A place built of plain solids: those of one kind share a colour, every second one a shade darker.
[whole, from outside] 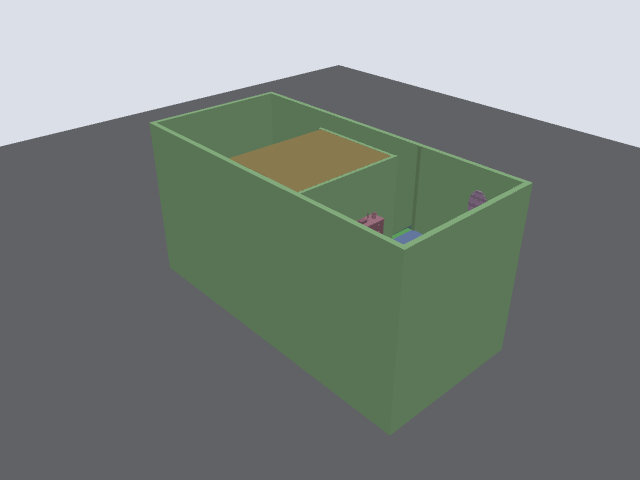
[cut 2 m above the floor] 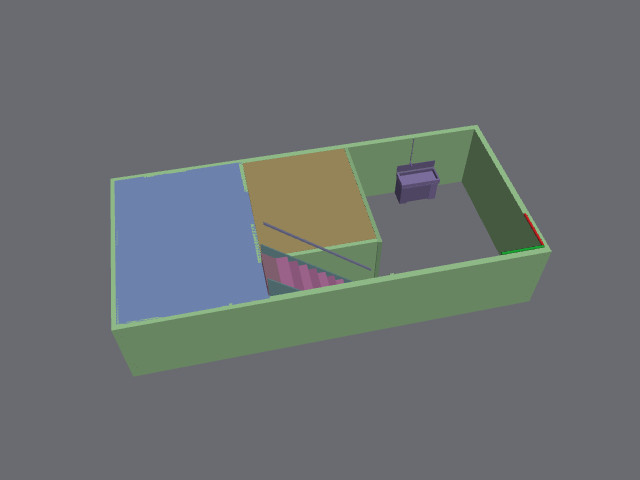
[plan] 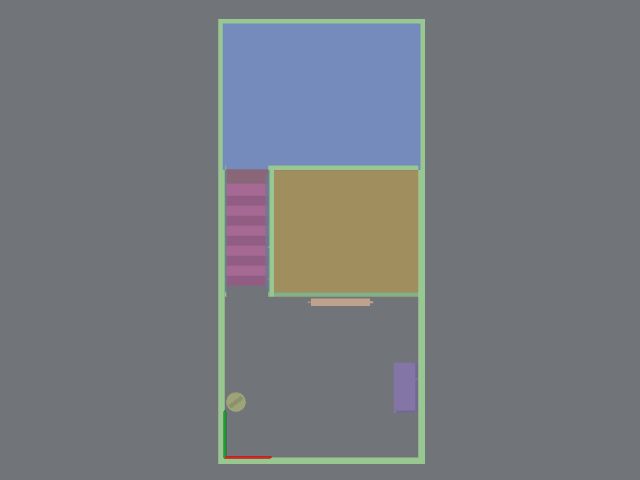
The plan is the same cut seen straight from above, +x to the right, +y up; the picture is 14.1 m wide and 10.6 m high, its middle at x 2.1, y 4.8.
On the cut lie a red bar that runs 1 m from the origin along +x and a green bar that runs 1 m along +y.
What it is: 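A farmhouse's boxed stair, a dwelling of no particular year; the kitchen below, the upper room 2.47 m above it, and between them a joiner's timber flight of 12 risers of about 0.206 m on goings of about 0.221 m, 0.92 m clear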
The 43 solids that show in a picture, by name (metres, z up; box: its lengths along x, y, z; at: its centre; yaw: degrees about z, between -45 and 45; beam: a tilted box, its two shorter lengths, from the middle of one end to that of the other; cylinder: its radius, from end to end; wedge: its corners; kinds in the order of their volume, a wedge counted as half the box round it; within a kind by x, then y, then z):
{
 "beside_box_1": {"box": [3.19, 2.7, 5.08], "at": [2.68, 5.0, 2.49]},
 "upper_1": {"box": [4.37, 3.23, 2.52], "at": [2.13, 7.96, 1.21]},
 "wall_1": {"box": [0.15, 9.83, 5.08], "at": [-0.07, 4.76, 2.49]},
 "wall_2": {"box": [0.033, 0.1, 5.08], "at": [0.02, 6.39, 2.49]},
 "wall_3": {"box": [0.1, 2.9, 5.08], "at": [1.03, 5.0, 2.49]},
 "wall_4": {"box": [4.57, 0.15, 5.08], "at": [2.13, -0.07, 2.49]},
 "wall_5": {"box": [4.57, 0.15, 5.08], "at": [2.13, 9.61, 2.49]},
 "wall_6": {"box": [3.32, 0.1, 2.58], "at": [2.61, 3.6, 1.24]},
 "wall_7": {"box": [3.32, 0.1, 5.08], "at": [2.61, 6.39, 2.49]},
 "wall_8": {"box": [0.15, 9.83, 5.08], "at": [4.34, 4.76, 2.49]},
 "carriage_1": {"wedge": [[0.03, 3.84, -0.05], [0.03, 3.84, 0.02], [0.03, 6.37, -0.05], [0.03, 6.37, 2.36], [0.96, 3.84, -0.05], [0.96, 3.84, 0.02], [0.96, 6.37, -0.05], [0.96, 6.37, 2.36]]},
 "chest_drawers_1": {"box": [0.83, 0.39, 1.06], "at": [2.21, 6.64, 3.1]},
 "chest_drawers_2": {"box": [0.85, 0.41, 0.024], "at": [2.21, 6.65, 3.65]},
 "chest_drawers_3": {"box": [0.21, 0.14, 0.08], "at": [2.38, 6.63, 3.7]},
 "string_1": {"wedge": [[0.0, 3.65, -0.05], [0.0, 3.65, 0.12], [0.0, 6.34, -0.05], [0.0, 6.34, 2.62], [0.03, 3.65, -0.05], [0.03, 3.65, 0.12], [0.03, 6.34, -0.05], [0.03, 6.34, 2.62]]},
 "string_2": {"wedge": [[0.95, 3.65, -0.05], [0.95, 3.65, 0.12], [0.95, 6.34, -0.05], [0.95, 6.34, 2.62], [0.98, 3.65, -0.05], [0.98, 3.65, 0.12], [0.98, 6.34, -0.05], [0.98, 6.34, 2.62]]},
 "stone_sink_1": {"box": [0.06, 1.11, 0.11], "at": [3.76, 1.53, 0.76]},
 "stone_sink_2": {"box": [0.024, 0.64, 0.58], "at": [3.8, 1.53, 0.33]},
 "stone_sink_3": {"box": [0.53, 1.11, 0.05], "at": [3.99, 1.53, 0.68]},
 "stone_sink_4": {"box": [0.48, 0.21, 0.7], "at": [4.02, 1.11, 0.3]},
 "stone_sink_5": {"box": [0.48, 0.21, 0.7], "at": [4.02, 1.96, 0.3]},
 "stone_sink_6": {"box": [0.06, 1.11, 0.11], "at": [4.23, 1.53, 0.76]},
 "stone_sink_7": {"box": [0.012, 1.11, 0.24], "at": [4.26, 1.53, 0.93]},
 "radiator_1": {"box": [1.31, 0.17, 0.71], "at": [2.55, 3.42, 0.45]},
 "tread_1": {"wedge": [[0.02, 3.79, 0.11], [0.02, 3.79, 0.21], [0.02, 4.06, 0.11], [0.02, 4.06, 0.21], [0.96, 3.79, 0.11], [0.96, 3.79, 0.21], [0.96, 4.06, 0.11], [0.96, 4.06, 0.21]]},
 "tread_2": {"wedge": [[0.02, 4.01, 0.32], [0.02, 4.01, 0.42], [0.02, 4.28, 0.32], [0.02, 4.28, 0.42], [0.96, 4.01, 0.32], [0.96, 4.01, 0.42], [0.96, 4.28, 0.32], [0.96, 4.28, 0.42]]},
 "tread_3": {"wedge": [[0.02, 4.23, 0.52], [0.02, 4.23, 0.62], [0.02, 4.5, 0.52], [0.02, 4.5, 0.62], [0.96, 4.23, 0.52], [0.96, 4.23, 0.62], [0.96, 4.5, 0.52], [0.96, 4.5, 0.62]]},
 "tread_4": {"wedge": [[0.02, 4.45, 0.73], [0.02, 4.45, 0.83], [0.02, 4.73, 0.73], [0.02, 4.73, 0.83], [0.96, 4.45, 0.73], [0.96, 4.45, 0.83], [0.96, 4.73, 0.73], [0.96, 4.73, 0.83]]},
 "tread_5": {"wedge": [[0.02, 4.67, 0.93], [0.02, 4.67, 1.03], [0.02, 4.95, 0.93], [0.02, 4.95, 1.03], [0.96, 4.67, 0.93], [0.96, 4.67, 1.03], [0.96, 4.95, 0.93], [0.96, 4.95, 1.03]]},
 "tread_6": {"wedge": [[0.02, 4.89, 1.14], [0.02, 4.89, 1.24], [0.02, 5.17, 1.14], [0.02, 5.17, 1.24], [0.96, 4.89, 1.14], [0.96, 4.89, 1.24], [0.96, 5.17, 1.14], [0.96, 5.17, 1.24]]},
 "tread_7": {"wedge": [[0.02, 5.12, 1.34], [0.02, 5.12, 1.44], [0.02, 5.39, 1.34], [0.02, 5.39, 1.44], [0.96, 5.12, 1.34], [0.96, 5.12, 1.44], [0.96, 5.39, 1.34], [0.96, 5.39, 1.44]]},
 "tread_8": {"wedge": [[0.02, 5.34, 1.55], [0.02, 5.34, 1.65], [0.02, 5.61, 1.55], [0.02, 5.61, 1.65], [0.96, 5.34, 1.55], [0.96, 5.34, 1.65], [0.96, 5.61, 1.55], [0.96, 5.61, 1.65]]},
 "tread_9": {"wedge": [[0.02, 5.56, 1.75], [0.02, 5.56, 1.85], [0.02, 5.83, 1.75], [0.02, 5.83, 1.85], [0.96, 5.56, 1.75], [0.96, 5.56, 1.85], [0.96, 5.83, 1.75], [0.96, 5.83, 1.85]]},
 "tread_10": {"wedge": [[0.02, 5.78, 1.96], [0.02, 5.78, 2.06], [0.02, 6.05, 1.96], [0.02, 6.05, 2.06], [0.96, 5.78, 1.96], [0.96, 5.78, 2.06], [0.96, 6.05, 1.96], [0.96, 6.05, 2.06]]},
 "rail_1": {"wedge": [[0.9, 3.77, 1.02], [0.9, 3.77, 1.07], [0.9, 6.24, 3.31], [0.9, 6.24, 3.37], [0.94, 3.77, 1.02], [0.94, 3.77, 1.07], [0.94, 6.24, 3.31], [0.94, 6.24, 3.37]]},
 "log_basket_1": {"box": [0.3, 0.1, 0.1], "at": [0.18, 1.3, 0.35], "yaw": 36.9},
 "log_basket_2": {"cylinder": 0.22, "from": [0.24, 1.22, 0.2], "to": [0.24, 1.22, 0.3]},
 "log_basket_3": {"box": [0.35, 0.1, 0.1], "at": [0.24, 1.22, 0.35], "yaw": 36.9},
 "log_basket_4": {"box": [0.35, 0.09, 0.09], "at": [0.3, 1.14, 0.34], "yaw": 36.9},
 "landing_nose_1": {"wedge": [[0.02, 6.22, 2.37], [0.02, 6.22, 2.47], [0.02, 6.37, 2.37], [0.02, 6.37, 2.47], [0.96, 6.22, 2.37], [0.96, 6.22, 2.47], [0.96, 6.37, 2.37], [0.96, 6.37, 2.47]]},
 "wall_mirror_1": {"box": [0.034, 0.55, 0.13], "at": [0.02, 8.4, 3.97]},
 "wall_mirror_2": {"box": [0.034, 0.53, 0.12], "at": [0.02, 8.4, 4.09]},
 "wall_mirror_3": {"box": [0.034, 0.46, 0.11], "at": [0.02, 8.4, 4.2]}
}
